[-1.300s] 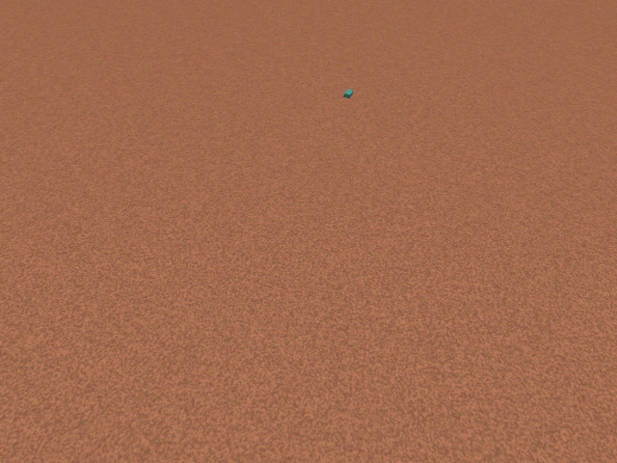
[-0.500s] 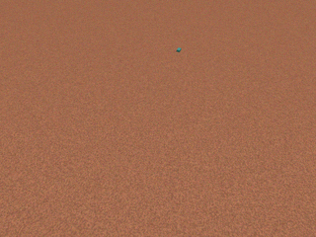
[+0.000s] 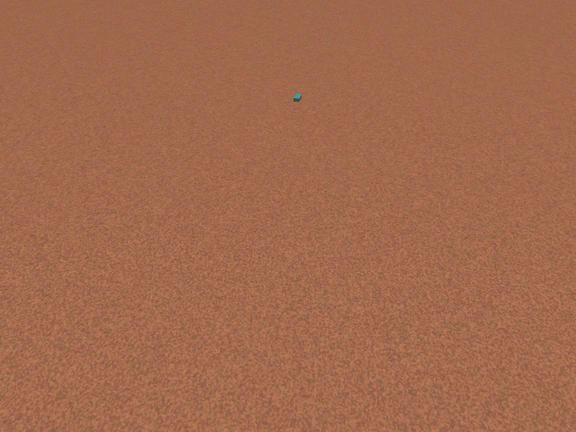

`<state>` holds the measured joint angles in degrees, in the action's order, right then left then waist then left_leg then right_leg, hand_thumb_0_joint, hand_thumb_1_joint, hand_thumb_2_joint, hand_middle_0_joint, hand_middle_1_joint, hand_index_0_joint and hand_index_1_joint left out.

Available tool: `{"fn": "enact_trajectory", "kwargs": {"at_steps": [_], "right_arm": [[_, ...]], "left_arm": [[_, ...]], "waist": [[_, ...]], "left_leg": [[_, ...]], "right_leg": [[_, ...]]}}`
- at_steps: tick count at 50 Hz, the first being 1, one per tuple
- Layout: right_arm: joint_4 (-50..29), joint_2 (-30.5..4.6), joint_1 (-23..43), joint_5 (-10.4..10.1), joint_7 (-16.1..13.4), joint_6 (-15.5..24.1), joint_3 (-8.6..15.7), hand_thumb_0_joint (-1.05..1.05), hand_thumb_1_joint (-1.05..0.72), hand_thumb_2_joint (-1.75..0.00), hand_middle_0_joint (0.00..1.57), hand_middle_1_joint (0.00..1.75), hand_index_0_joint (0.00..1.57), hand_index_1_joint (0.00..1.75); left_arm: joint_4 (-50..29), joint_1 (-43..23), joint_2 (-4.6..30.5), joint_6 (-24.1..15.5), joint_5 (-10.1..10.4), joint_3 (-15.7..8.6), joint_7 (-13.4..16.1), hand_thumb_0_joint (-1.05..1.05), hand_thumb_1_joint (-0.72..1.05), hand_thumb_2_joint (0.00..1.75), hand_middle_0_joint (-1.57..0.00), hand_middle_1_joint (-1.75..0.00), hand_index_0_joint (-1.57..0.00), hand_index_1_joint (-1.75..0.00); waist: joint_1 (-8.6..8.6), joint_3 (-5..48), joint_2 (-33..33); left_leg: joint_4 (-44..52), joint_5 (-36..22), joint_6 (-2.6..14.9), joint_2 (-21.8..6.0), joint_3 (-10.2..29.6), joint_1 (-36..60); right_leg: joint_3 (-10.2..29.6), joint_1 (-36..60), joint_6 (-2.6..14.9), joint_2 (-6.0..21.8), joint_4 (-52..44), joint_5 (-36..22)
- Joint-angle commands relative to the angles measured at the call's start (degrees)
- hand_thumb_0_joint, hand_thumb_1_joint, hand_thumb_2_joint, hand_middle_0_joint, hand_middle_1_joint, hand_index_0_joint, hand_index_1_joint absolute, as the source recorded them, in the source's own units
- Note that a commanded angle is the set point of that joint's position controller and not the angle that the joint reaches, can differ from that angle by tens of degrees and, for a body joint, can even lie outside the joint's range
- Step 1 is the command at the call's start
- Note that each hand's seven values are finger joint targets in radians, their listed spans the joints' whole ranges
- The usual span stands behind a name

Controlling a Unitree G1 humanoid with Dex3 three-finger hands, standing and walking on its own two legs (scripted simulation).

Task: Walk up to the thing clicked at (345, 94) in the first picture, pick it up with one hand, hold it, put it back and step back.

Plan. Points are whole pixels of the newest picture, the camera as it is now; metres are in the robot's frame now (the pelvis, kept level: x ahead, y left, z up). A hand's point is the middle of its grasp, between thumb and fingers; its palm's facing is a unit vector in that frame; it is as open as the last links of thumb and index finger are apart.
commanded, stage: walk up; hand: left
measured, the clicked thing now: (297, 97) +2.30 -0.15 -0.77
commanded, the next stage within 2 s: none
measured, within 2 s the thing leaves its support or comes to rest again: neither
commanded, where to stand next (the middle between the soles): +1.84 -0.27 m, yaw -9 degrees
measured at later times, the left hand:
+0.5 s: hand (204, 387) +0.24 +0.13 -0.14, palm faces -0.05 -0.93 -0.37, open 7.4 cm
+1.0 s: hand (253, 182) +0.72 +0.07 -0.13, palm faces -0.20 -0.90 -0.39, open 7.4 cm
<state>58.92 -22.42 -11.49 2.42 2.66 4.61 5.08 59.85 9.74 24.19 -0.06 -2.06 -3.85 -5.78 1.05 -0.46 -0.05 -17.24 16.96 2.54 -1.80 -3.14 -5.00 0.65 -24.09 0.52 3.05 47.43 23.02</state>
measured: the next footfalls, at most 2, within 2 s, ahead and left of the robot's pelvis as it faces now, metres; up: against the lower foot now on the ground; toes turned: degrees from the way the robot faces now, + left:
right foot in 0.20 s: +0.19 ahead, -0.22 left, +0.00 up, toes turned -11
left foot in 0.68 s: +0.56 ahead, -0.04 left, +0.00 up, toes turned -1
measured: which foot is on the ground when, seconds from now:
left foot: down 0.00-0.20, up 0.22-0.66, down 0.68-1.00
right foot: up 0.00-0.18, down 0.20-0.72, up 0.74-1.00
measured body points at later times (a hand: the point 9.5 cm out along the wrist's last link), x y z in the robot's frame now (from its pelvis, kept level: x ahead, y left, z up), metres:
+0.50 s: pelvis +0.22 -0.14 -0.01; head +0.22 -0.16 +0.44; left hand +0.24 +0.18 -0.12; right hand +0.32 -0.45 -0.13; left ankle +0.36 +0.01 -0.69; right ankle +0.15 -0.21 -0.75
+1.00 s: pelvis +0.55 -0.18 -0.02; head +0.55 -0.19 +0.43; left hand +0.73 +0.12 -0.10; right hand +0.55 -0.52 -0.13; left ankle +0.51 -0.04 -0.75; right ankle +0.67 -0.36 -0.71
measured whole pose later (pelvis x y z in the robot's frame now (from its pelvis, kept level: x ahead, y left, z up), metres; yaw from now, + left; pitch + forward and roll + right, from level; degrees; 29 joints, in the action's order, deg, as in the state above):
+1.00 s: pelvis +0.55 -0.18 -0.02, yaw -9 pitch -3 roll +2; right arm 52.2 -23.9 -16.7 0.5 3.7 5.1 3.8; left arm 49.6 11.0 26.0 -4.8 0.6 -2.9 -4.9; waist 2.3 -2.4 -1.7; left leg -23.4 18.2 -0.1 -2.2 -7.9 -2.3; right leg 1.5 -31.9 -0.1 7.1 43.8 10.8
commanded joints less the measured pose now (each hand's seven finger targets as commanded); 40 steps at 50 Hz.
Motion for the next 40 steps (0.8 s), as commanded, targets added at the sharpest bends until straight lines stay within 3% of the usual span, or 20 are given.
{"fn": "enact_trajectory", "kwargs": {"at_steps": [1, 5, 9, 10, 11, 12, 13, 15, 16, 19, 24, 29, 31, 33, 34, 35, 36, 37, 38, 40], "right_arm": [[-6.25, -18.29, 7.56, 0.41, -0.35, 1.47, 4.66, 0.00, -0.90, -0.90, 0.20, 0.30, 0.20, 0.30], [-6.24, -19.09, 7.45, 0.47, 0.37, 1.03, 4.64, 0.00, -0.90, -0.90, 0.20, 0.30, 0.20, 0.30], [-7.01, -16.69, 11.23, 0.50, 0.38, -0.05, 3.40, 0.00, -0.90, -0.90, 0.20, 0.30, 0.20, 0.30], [-7.28, -11.55, 9.40, 0.79, 0.54, -0.27, 1.57, 0.00, -0.90, -0.90, 0.20, 0.30, 0.20, 0.30], [-9.16, -6.39, 8.73, -0.06, 0.97, -0.34, -0.72, 0.00, -0.90, -0.90, 0.20, 0.30, 0.20, 0.30], [-10.14, -12.04, 7.72, -1.08, 0.99, -0.36, 0.62, 0.00, -0.90, -0.90, 0.20, 0.30, 0.20, 0.30], [-9.47, -16.03, 9.02, -0.80, 0.69, -0.16, 1.57, 0.00, -0.90, -0.90, 0.20, 0.30, 0.20, 0.30], [-7.53, -16.39, 8.40, -2.00, 1.29, 0.46, 1.69, 0.00, -0.90, -0.90, 0.20, 0.30, 0.20, 0.30], [-6.09, -15.95, 4.41, -2.32, 1.56, 0.02, 1.55, 0.00, -0.90, -0.90, 0.20, 0.30, 0.20, 0.30], [-5.93, -14.85, 1.81, -1.91, 2.70, -0.96, 1.83, 0.00, -0.90, -0.90, 0.20, 0.30, 0.20, 0.30], [-10.96, -13.28, 11.29, -1.09, 3.59, -1.72, 1.91, 0.00, -0.90, -0.90, 0.20, 0.30, 0.20, 0.30], [-13.98, -9.49, 17.76, -1.06, 3.42, -0.76, 0.80, 0.00, -0.90, -0.90, 0.20, 0.30, 0.20, 0.30], [-13.34, -9.64, 14.27, -0.91, 2.77, -0.60, 1.29, 0.00, -0.90, -0.90, 0.20, 0.30, 0.20, 0.30], [-10.44, -11.00, 3.58, -0.22, 1.91, -0.38, 2.48, 0.00, -0.90, -0.90, 0.20, 0.30, 0.20, 0.30], [-7.81, -13.52, -6.62, 0.94, 1.26, 0.01, 3.83, 0.00, -0.90, -0.90, 0.20, 0.30, 0.20, 0.30], [-7.04, -17.83, -14.64, 2.06, 0.56, -0.05, 5.75, 0.00, -0.90, -0.90, 0.20, 0.30, 0.20, 0.30], [-8.63, -21.71, -15.87, 1.47, -0.04, 0.14, 6.97, 0.00, -0.90, -0.90, 0.20, 0.30, 0.20, 0.30], [-9.27, -22.31, -13.06, -1.27, -0.61, 0.44, 7.65, 0.00, -0.90, -0.90, 0.20, 0.30, 0.20, 0.30], [-9.76, -19.89, -10.96, -1.98, -0.87, 0.28, 7.13, 0.00, -0.90, -0.90, 0.20, 0.30, 0.20, 0.30], [-11.10, -16.13, -5.41, -2.08, -1.06, 0.70, 4.19, 0.00, -0.90, -0.90, 0.20, 0.30, 0.20, 0.30]], "left_arm": [[-7.66, -4.45, 11.76, -1.99, 0.14, -3.11, -1.62, 0.00, 0.90, 0.90, -0.20, -0.30, -0.20, -0.30], [-8.42, -5.54, 11.71, -1.81, 0.31, -3.65, -1.85, 0.00, 0.90, 0.90, -0.20, -0.30, -0.20, -0.30], [-3.56, 7.20, 14.06, -2.86, 0.07, -5.05, -0.45, 0.00, 0.90, 0.90, -0.20, -0.30, -0.20, -0.30], [-0.87, 16.24, 17.50, -3.72, -0.17, -6.61, 0.88, 0.00, 0.90, 0.90, -0.20, -0.30, -0.20, -0.30], [-1.32, 20.14, 21.76, -4.39, -0.66, -7.58, 2.02, 0.00, 0.90, 0.90, -0.20, -0.30, -0.20, -0.30], [-4.30, 13.93, 24.11, -4.84, 0.45, -6.99, 2.06, 0.00, 0.90, 0.90, -0.20, -0.30, -0.20, -0.30], [-6.24, 8.40, 25.66, -5.00, 1.40, -7.13, 2.11, 0.00, 0.90, 0.90, -0.20, -0.30, -0.20, -0.30], [-7.81, 3.09, 21.35, -6.02, 1.34, -5.88, 2.83, 0.00, 0.90, 0.90, -0.20, -0.30, -0.20, -0.30], [-8.42, 0.47, 18.99, -6.44, 1.81, -5.24, 3.08, 0.00, 0.90, 0.90, -0.20, -0.30, -0.20, -0.30], [-8.68, 1.33, 15.11, -7.42, 2.48, -3.79, 3.43, 0.00, 0.90, 0.90, -0.20, -0.30, -0.20, -0.30], [-9.41, 5.42, 15.51, -8.00, 2.29, -3.71, 3.45, 0.00, 0.90, 0.90, -0.20, -0.30, -0.20, -0.30], [-8.01, 10.90, 14.68, -6.63, 1.85, -3.19, 3.51, 0.00, 0.90, 0.90, -0.20, -0.30, -0.20, -0.30], [-8.57, 9.39, 15.54, -6.17, 2.22, -3.05, 3.91, 0.00, 0.90, 0.90, -0.20, -0.30, -0.20, -0.30], [-9.51, 8.44, 15.39, -5.55, 2.78, -3.00, 4.56, 0.00, 0.90, 0.90, -0.20, -0.30, -0.20, -0.30], [-10.45, 9.32, 13.49, -5.20, 2.93, -2.27, 4.78, 0.00, 0.90, 0.90, -0.20, -0.30, -0.20, -0.30], [-11.83, 12.35, 9.76, -5.15, 3.10, -0.87, 4.86, 0.00, 0.90, 0.90, -0.20, -0.30, -0.20, -0.30], [-12.36, 14.62, 8.71, -5.38, 4.33, -0.90, 4.89, 0.00, 0.90, 0.90, -0.20, -0.30, -0.20, -0.30], [-11.70, 12.17, 14.70, -5.24, 4.52, -1.35, 5.73, 0.00, 0.90, 0.90, -0.20, -0.30, -0.20, -0.30], [-11.69, 7.06, 15.85, -5.98, 3.85, -0.72, 5.59, 0.00, 0.90, 0.90, -0.20, -0.30, -0.20, -0.30], [-12.11, 3.81, 12.06, -6.79, 3.90, -0.64, 4.38, 0.00, 0.90, 0.90, -0.20, -0.30, -0.20, -0.30]], "waist": [[-1.67, 0.35, 8.78], [-1.25, -1.81, 9.76], [-8.43, -1.53, 0.21], [-13.08, 1.92, -15.60], [-13.94, -0.26, -27.27], [-10.03, -1.46, -19.05], [-8.23, -6.33, -13.32], [-4.45, -6.03, -6.85], [-1.92, -5.11, -6.88], [-1.23, -5.30, -5.65], [-3.76, -7.51, -2.21], [-7.10, -4.02, -3.28], [-5.05, -1.49, -4.04], [-0.05, 3.60, -1.05], [4.09, 9.97, 2.42], [6.79, 16.50, 10.06], [7.11, 21.17, 16.31], [6.21, 20.76, 12.08], [6.74, 16.08, 5.93], [3.80, 6.51, 2.21]], "left_leg": [[11.37, 19.62, 7.54, -14.78, 10.37, 4.31], [9.19, 18.35, 5.87, -12.45, 3.94, -4.92], [-9.66, 23.68, 4.09, -9.58, -2.08, -20.39], [-31.93, 19.34, 2.01, -3.08, -5.94, -28.25], [-51.05, 19.39, -0.13, 2.54, -3.24, -40.94], [-54.74, 12.79, -1.19, 1.36, 2.52, -41.07], [-55.29, 9.69, -1.43, -2.86, 5.71, -39.74], [-53.48, 0.83, -0.40, -6.26, 8.77, -36.39], [-49.76, -2.14, -0.62, -7.17, 8.48, -32.06], [-41.39, -7.24, -1.36, -6.52, 6.64, -28.15], [-28.30, -13.01, -4.20, -5.32, 3.08, -32.51], [-13.79, -14.66, -2.55, -1.99, -1.93, -25.03], [-11.49, -15.11, -1.20, -0.80, -2.56, -17.27], [-8.65, -12.52, 0.65, 2.35, -5.21, -4.82], [-8.49, -9.42, 4.06, 1.80, -2.50, 9.70], [-9.16, -0.74, 7.86, -7.47, 10.32, 25.17], [-6.70, 4.28, 15.59, -22.89, 39.31, 37.95], [-3.46, 2.65, 20.85, -28.19, 45.92, 36.48], [-1.75, 0.20, 19.26, -25.73, 38.40, 28.51], [-0.79, -18.59, 11.97, -18.06, 17.50, 10.97]], "right_leg": [[-0.61, -8.06, -1.37, 3.98, -2.54, -2.67], [-4.04, 2.50, -1.40, 3.18, -9.49, -7.96], [-7.01, 22.77, -0.38, 0.62, -14.36, -9.69], [-2.35, 32.66, 0.69, -0.04, -18.56, 1.01], [19.87, 31.83, 2.99, 10.06, -30.84, 23.54], [41.18, 26.68, 8.40, 19.86, -45.47, 34.70], [44.78, 19.86, 10.28, 22.34, -47.87, 35.75], [30.62, 17.29, 9.53, 17.24, -43.39, 19.98], [22.03, 15.73, 6.38, 14.05, -41.48, 14.96], [10.63, 14.26, 5.22, 9.83, -41.30, 5.15], [4.52, 17.58, 5.46, 8.36, -43.69, -3.54], [-0.86, 26.08, 4.74, 6.26, -37.81, -26.73], [-1.26, 25.66, 6.22, 7.67, -32.94, -34.36], [-4.24, 24.26, 6.11, 6.26, -18.16, -42.93], [-5.28, 17.20, 4.80, 4.16, -3.42, -41.30], [-5.04, 2.13, 2.85, 0.93, 11.05, -24.62], [-0.32, -15.18, 0.84, -10.03, 23.84, 5.89], [8.05, -19.03, 3.10, -4.14, 30.57, 6.68], [9.05, -19.12, 2.91, -1.76, 29.69, 3.49], [8.84, -12.72, 2.34, 0.49, 23.42, -2.40]]}}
